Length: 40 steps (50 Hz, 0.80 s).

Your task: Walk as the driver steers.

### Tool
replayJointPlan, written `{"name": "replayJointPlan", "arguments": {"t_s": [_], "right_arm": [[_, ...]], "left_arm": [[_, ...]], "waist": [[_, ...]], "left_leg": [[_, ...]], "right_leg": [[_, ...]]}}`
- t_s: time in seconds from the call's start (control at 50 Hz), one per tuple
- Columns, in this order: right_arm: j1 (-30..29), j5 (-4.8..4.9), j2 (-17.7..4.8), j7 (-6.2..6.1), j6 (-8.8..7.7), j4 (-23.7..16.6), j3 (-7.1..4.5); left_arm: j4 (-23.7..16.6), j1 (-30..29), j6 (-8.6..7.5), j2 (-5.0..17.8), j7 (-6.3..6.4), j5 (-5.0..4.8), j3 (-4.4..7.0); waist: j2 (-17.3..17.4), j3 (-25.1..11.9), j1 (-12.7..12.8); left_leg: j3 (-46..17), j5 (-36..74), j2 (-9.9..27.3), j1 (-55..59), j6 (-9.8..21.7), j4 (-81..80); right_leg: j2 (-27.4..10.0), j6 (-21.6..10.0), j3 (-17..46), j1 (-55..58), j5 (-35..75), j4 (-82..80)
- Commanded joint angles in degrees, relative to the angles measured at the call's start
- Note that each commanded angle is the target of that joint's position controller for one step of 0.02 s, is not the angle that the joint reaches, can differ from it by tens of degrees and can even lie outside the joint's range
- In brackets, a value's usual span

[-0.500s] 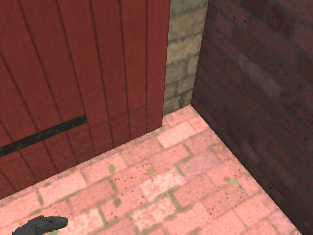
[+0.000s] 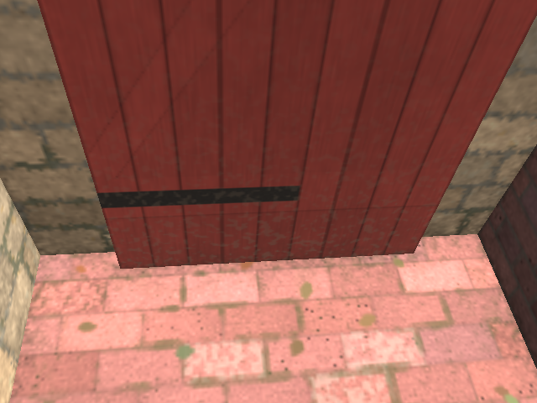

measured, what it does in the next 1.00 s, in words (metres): steps on the spot, turning right: right foot, then left foot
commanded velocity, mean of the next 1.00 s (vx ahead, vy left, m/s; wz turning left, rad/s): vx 0.00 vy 0.00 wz -0.25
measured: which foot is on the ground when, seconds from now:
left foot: down 0.00-0.48, up 0.50-0.96, down 0.98-1.00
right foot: up 0.00-0.46, down 0.48-0.98, up 1.00-1.00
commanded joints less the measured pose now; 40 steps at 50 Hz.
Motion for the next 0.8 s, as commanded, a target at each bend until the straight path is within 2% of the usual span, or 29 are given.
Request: {"name": "replayJointPlan", "arguments": {"t_s": [0.02,0.04,0.06,0.08,0.1,0.14,0.16,0.18,0.22,0.24,0.28,0.3,0.32,0.36,0.38,0.42,0.46,0.48,0.5,0.52,0.54,0.56,0.58,0.6,0.62,0.66,0.7,0.74,0.8], "right_arm": [[11.61,0.51,-14.29,-1.32,-0.73,-2.53,-4.08],[8.65,0.34,-11.83,-2.14,-0.58,-2.6,-3.17],[4.3,0.24,-10.5,-2.84,-0.14,-3.34,-2.78],[1.9,0.7,-9.34,-3.28,-0.11,-3.69,-2.42],[0.31,0.42,-8.91,-2.69,0.11,-4.04,-2.01],[0.64,0.39,-7.36,-2.44,-0.37,-3.54,-1.37],[0.86,0.29,-6.44,-2.47,-0.62,-3.11,-0.9],[2.21,0.42,-5.85,-2.67,-0.79,-2.25,-0.7],[1.07,-0.56,-2.67,-3.5,-0.93,-1.34,0.71],[0.57,-0.85,-1.98,-3.75,-1.15,-0.78,1.22],[0.8,-1.02,-5.22,-3.79,-1.4,-0.03,0.51],[0.41,-1.45,-6.25,-3.58,-1.37,-0.05,0.35],[0.74,-1.35,-6.67,-3.56,-1.26,0.17,0.16],[0.5,-0.51,-6.45,-3.82,-1.39,0.77,0.18],[-0.49,-0.54,-5.5,-4.14,-1.94,0.59,0.37],[-1.38,-0.22,-5.75,-4.66,-2.21,1.05,0.24],[-2.73,-0.04,-5.99,-4.85,-1.88,1.07,-0.17],[-3.27,-0.12,-5.52,-4.94,-1.9,0.47,-0.27],[-2.6,-0.96,-3.0,-4.77,-1.53,-1.5,0.23],[-6.95,-0.67,-1.83,-5.09,-1.25,-3.85,0.9],[-6.33,-0.85,-2.4,-5.03,-1.28,-3.17,0.93],[-5.9,-0.44,-3.71,-4.46,-1.94,-1.94,0.61],[-5.85,-0.21,-4.2,-4.11,-2.38,-1.35,0.43],[-4.52,-0.61,-5.49,-3.82,-2.52,-0.76,0.13],[-4.39,-0.84,-5.21,-3.49,-2.43,-0.28,0.23],[-6.27,-0.23,-4.1,-3.39,-1.97,-1.2,0.72],[-7.21,-0.06,-4.12,-3.61,-1.69,-1.76,1.04],[-7.59,-0.44,-5.68,-4.15,-1.48,-2.04,0.94],[-6.33,0.02,-7.07,-4.39,-1.5,-1.91,0.78]], "left_arm": [[-7.89,-4.92,1.15,4.0,-0.25,0.15,0.52],[-6.78,-4.4,0.77,4.17,-0.12,-0.29,0.5],[-5.62,-3.86,0.15,4.38,0.01,-0.4,0.59],[-4.87,-3.21,0.06,5.35,-0.13,0.39,0.77],[-2.77,1.15,0.08,5.09,-0.55,0.53,0.79],[-1.12,2.79,0.5,4.82,-0.81,0.12,0.6],[-0.8,2.82,0.85,4.18,-0.8,-0.23,0.34],[-1.18,3.03,1.05,3.78,-1.04,0.54,0.07],[-0.33,2.91,1.13,2.31,-1.34,0.41,-0.51],[0.02,2.67,1.16,1.71,-1.6,0.3,-0.78],[-0.2,1.89,1.42,3.22,-2.1,0.06,-0.41],[-0.13,0.97,1.59,4.07,-2.09,-1.32,-0.04],[-0.39,1.44,1.54,4.59,-2.19,-1.42,0.15],[-0.35,1.77,1.31,4.64,-2.22,-1.35,0.48],[-0.2,1.36,1.17,4.52,-2.25,-0.78,0.4],[-0.2,2.46,0.61,3.45,-2.06,-0.78,0.32],[0.23,4.86,0.21,2.51,-2.24,-1.15,0.21],[0.14,6.05,-0.25,5.2,-2.15,-0.68,0.92],[-0.54,7.56,-0.98,11.08,-1.84,-0.31,2.21],[0.67,13.07,-0.95,14.73,-1.65,-0.66,3.78],[1.1,13.18,-0.6,13.07,-1.38,-0.89,3.88],[-0.73,7.82,-0.12,10.76,-0.78,-0.57,3.38],[-1.75,3.61,0.55,9.3,-0.52,-0.44,3.01],[-3.02,1.76,0.84,9.01,-0.24,-0.01,2.97],[-3.21,2.28,1.0,8.68,-0.26,-0.09,2.97],[-2.21,5.04,1.01,9.46,-0.27,-0.55,3.34],[-1.96,6.33,1.0,10.62,-0.05,-0.5,3.83],[-1.66,7.14,1.15,11.57,0.28,-0.11,4.05],[-1.61,5.78,1.73,11.67,0.28,-0.02,4.03]], "waist": [[14.76,-6.22,-4.77],[12.8,-3.36,-3.2],[11.42,-2.47,-1.34],[12.33,-3.34,-0.4],[10.75,-7.15,1.42],[6.97,-9.48,1.11],[6.98,-9.27,0.87],[8.16,-8.59,0.51],[8.67,-6.92,-0.2],[8.85,-5.81,-0.52],[10.05,-3.48,-1.07],[10.15,-2.65,-1.79],[9.94,-2.29,-1.55],[8.51,-1.48,-1.12],[8.63,-1.94,-1.32],[7.8,-2.94,-0.38],[6.99,-4.45,1.7],[2.51,-4.54,2.19],[-8.42,-3.76,0.61],[-12.07,-3.02,4.0],[-5.43,-3.07,2.94],[-1.68,-2.47,1.81],[-0.55,-1.78,0.3],[-1.88,-2.45,0.32],[-1.55,-3.9,1.06],[-0.27,-5.3,2.35],[-0.69,-5.33,3.29],[-3.18,-5.01,4.17],[-3.66,-4.21,3.02]], "left_leg": [[-29.4,44.0,19.78,17.89,14.5,-14.66],[-25.23,35.07,16.56,14.59,12.45,-16.07],[-22.51,27.59,12.48,12.96,9.98,-16.85],[-21.39,29.17,10.54,12.75,9.42,-16.66],[-18.88,34.87,10.03,13.33,9.53,-15.11],[-16.51,37.25,10.74,12.98,9.26,-15.06],[-15.91,35.59,10.86,12.7,9.14,-15.81],[-16.79,32.62,12.11,11.63,9.32,-16.83],[-15.07,22.24,11.89,10.02,8.67,-19.66],[-14.16,16.76,11.73,8.6,8.16,-20.87],[-13.75,11.33,12.5,6.76,8.37,-20.89],[-13.26,13.09,12.7,7.19,8.82,-20.17],[-13.51,15.14,13.74,7.93,9.39,-19.2],[-13.91,18.87,15.24,9.3,10.17,-17.81],[-12.82,19.03,15.03,9.9,9.82,-16.85],[-12.13,21.4,15.5,10.35,9.18,-14.4],[-8.55,21.05,13.61,8.77,6.07,-9.08],[-5.29,13.83,9.96,3.92,2.56,-1.77],[1.53,-8.14,0.93,-8.94,-2.06,12.06],[-2.54,-21.24,-5.49,-18.01,-3.28,20.21],[-6.05,-18.59,-2.87,-19.33,-3.8,25.93],[-7.01,-12.7,-0.87,-18.92,-4.28,26.82],[-6.9,-9.08,0.25,-18.43,-4.98,25.44],[-6.5,-6.66,0.7,-18.08,-5.57,24.6],[-5.96,-5.34,0.47,-16.88,-6.19,24.2],[-5.82,-4.86,-0.07,-16.67,-7.16,21.96],[-6.41,-4.83,-0.32,-17.59,-7.56,18.96],[-7.15,-5.55,-0.54,-16.58,-8.59,17.59],[-6.91,-6.89,-0.53,-15.02,-8.8,15.06]], "right_leg": [[5.79,0.63,10.31,-22.03,-12.05,21.59],[5.23,0.04,11.96,-21.66,-5.9,20.26],[4.85,-0.48,13.27,-20.56,0.02,17.67],[5.75,-0.52,13.37,-18.93,2.94,17.2],[6.88,-0.52,12.58,-15.91,4.16,19.3],[7.42,-0.53,11.4,-13.15,4.58,19.37],[7.3,-0.63,11.11,-12.32,4.94,17.94],[7.31,-0.63,11.5,-11.26,4.45,16.73],[6.57,-1.44,12.23,-8.75,6.35,10.42],[6.51,-1.89,12.49,-6.24,6.97,6.06],[8.1,-2.78,11.49,-3.17,4.6,2.15],[9.16,-3.42,11.23,-2.96,3.64,1.94],[9.42,-3.85,10.8,-3.31,2.26,1.62],[9.32,-4.38,10.32,-3.64,-0.13,0.72],[9.43,-4.73,9.75,-3.35,-0.12,-0.64],[9.77,-5.8,8.56,-1.53,0.96,-3.94],[10.37,-7.94,9.32,3.86,9.29,-14.38],[6.12,-10.33,18.74,7.76,17.36,-20.29],[-7.1,-14.45,38.42,14.26,38.93,-23.44],[-11.29,-23.03,47.18,16.06,53.77,-24.73],[-9.12,-23.82,44.12,16.54,46.43,-25.35],[-5.32,-21.23,39.08,15.35,39.46,-25.44],[-1.72,-18.62,35.55,14.08,37.74,-25.39],[0.07,-17.24,33.83,14.44,38.77,-24.95],[1.31,-16.73,32.88,14.93,40.57,-24.42],[1.96,-16.53,33.98,16.95,41.77,-23.24],[2.35,-16.48,35.95,18.07,39.18,-22.98],[3.25,-16.34,38.72,17.05,33.81,-23.36],[3.65,-16.46,40.22,14.79,29.88,-23.41]]}}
